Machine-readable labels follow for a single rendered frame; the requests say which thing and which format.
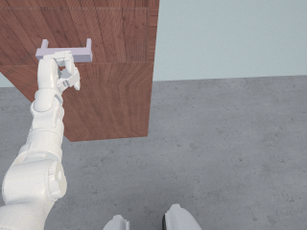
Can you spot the left robot upper arm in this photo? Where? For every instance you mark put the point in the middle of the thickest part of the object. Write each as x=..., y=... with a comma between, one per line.
x=30, y=191

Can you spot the robot left hand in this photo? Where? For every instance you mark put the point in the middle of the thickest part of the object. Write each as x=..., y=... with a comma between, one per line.
x=49, y=75

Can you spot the left robot shin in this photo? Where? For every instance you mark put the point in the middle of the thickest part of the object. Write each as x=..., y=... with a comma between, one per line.
x=118, y=217

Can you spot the robot right thigh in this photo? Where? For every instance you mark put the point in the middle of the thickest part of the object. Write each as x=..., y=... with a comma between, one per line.
x=180, y=219

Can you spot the cabinet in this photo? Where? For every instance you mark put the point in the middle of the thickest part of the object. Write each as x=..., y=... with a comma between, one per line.
x=114, y=100

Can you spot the left robot forearm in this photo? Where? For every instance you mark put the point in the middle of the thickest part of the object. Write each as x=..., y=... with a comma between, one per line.
x=46, y=133

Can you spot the drawer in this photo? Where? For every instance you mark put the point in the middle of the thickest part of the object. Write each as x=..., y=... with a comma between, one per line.
x=118, y=34

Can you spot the handle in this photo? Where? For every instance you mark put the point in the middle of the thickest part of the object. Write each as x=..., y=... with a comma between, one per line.
x=80, y=54

